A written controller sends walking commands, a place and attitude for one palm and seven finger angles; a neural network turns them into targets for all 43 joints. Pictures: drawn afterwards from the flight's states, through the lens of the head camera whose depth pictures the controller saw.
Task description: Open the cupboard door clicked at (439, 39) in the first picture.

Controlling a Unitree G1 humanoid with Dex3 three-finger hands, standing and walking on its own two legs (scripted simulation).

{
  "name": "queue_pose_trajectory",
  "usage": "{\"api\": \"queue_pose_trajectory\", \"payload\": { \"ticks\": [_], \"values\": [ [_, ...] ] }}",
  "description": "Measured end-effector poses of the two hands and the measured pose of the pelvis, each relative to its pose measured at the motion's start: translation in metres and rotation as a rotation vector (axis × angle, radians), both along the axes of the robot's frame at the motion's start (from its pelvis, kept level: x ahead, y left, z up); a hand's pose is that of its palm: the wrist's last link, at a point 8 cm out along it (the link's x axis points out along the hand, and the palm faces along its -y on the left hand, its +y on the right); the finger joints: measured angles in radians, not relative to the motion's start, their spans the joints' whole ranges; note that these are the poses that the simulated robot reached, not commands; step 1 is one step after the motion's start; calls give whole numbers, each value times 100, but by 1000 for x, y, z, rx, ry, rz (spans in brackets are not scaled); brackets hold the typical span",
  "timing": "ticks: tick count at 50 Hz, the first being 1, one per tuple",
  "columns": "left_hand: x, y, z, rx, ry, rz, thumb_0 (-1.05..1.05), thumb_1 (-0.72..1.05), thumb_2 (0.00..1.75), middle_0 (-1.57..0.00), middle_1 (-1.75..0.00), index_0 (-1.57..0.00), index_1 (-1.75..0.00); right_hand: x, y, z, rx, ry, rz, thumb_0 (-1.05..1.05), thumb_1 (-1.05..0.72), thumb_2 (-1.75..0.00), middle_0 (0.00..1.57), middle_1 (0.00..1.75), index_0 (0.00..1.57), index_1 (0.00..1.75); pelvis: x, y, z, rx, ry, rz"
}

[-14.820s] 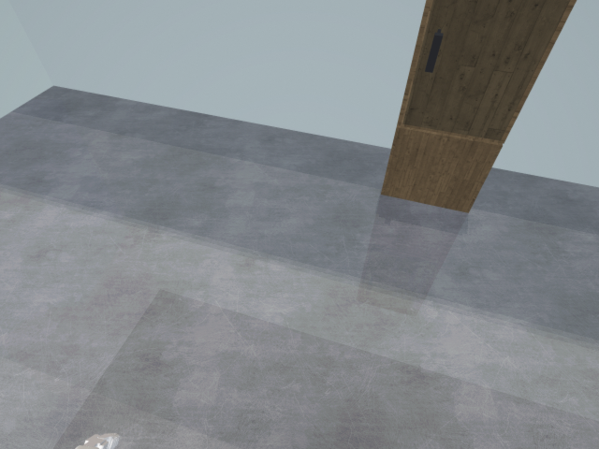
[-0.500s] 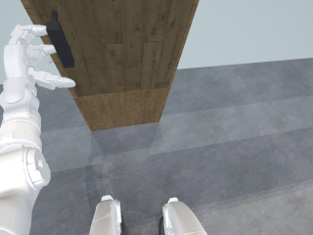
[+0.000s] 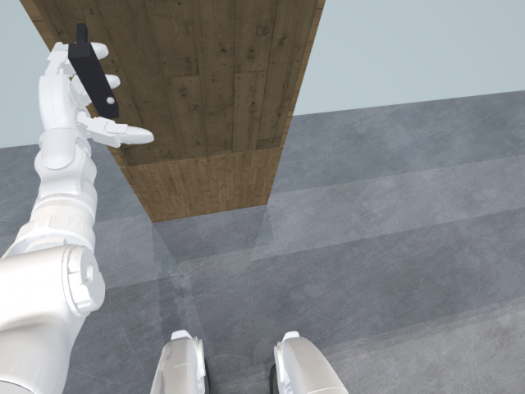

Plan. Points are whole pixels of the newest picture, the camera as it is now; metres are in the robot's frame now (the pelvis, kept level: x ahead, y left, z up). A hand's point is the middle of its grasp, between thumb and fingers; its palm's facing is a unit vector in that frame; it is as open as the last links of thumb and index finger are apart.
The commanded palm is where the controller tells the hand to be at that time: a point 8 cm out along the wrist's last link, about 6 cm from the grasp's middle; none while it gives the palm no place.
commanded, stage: slide the fingers in behind the handle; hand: left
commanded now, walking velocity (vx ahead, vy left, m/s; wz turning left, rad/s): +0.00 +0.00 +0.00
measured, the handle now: (96, 73) +0.58 +0.20 +0.07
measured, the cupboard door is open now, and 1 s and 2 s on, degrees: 0 0 28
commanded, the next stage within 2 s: close the thumb around the handle in 0.32 s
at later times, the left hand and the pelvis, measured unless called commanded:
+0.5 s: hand (113, 99) +0.53 +0.17 +0.07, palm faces +0.12 -0.99 -0.01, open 13.9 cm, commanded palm +0.50 +0.21 +0.07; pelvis +0.00 -0.01 +0.00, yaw +0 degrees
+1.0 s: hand (108, 101) +0.53 +0.18 +0.07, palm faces +0.13 -0.99 -0.01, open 6.4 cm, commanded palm +0.50 +0.21 +0.07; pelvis +0.00 +0.00 +0.00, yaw +0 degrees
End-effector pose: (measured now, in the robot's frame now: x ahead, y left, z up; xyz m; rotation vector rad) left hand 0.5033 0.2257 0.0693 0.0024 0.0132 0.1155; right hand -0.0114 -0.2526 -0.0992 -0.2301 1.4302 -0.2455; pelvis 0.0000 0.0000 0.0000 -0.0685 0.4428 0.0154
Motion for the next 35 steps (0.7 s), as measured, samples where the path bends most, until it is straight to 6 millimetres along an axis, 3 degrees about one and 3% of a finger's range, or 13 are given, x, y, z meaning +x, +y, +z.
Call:
{"api": "queue_pose_trajectory", "payload": {
  "ticks": [25, 35],
  "values": [
    [3, -4, -2, 6, 3, 8, -1, -48, 31, -30, -120, -30, -120, 9, -14, -1, -15, -2, 5, 1, -90, -90, 20, 30, 21, 30, 3, -8, -1, 7, 6, 1],
    [-3, -1, 1, 10, 1, 14, -1, -15, 45, -32, -124, -33, -123, 13, -11, 0, 0, -17, 4, 1, -90, -90, 20, 30, 21, 30, 5, -7, 2, 10, -5, -1]
  ]
}}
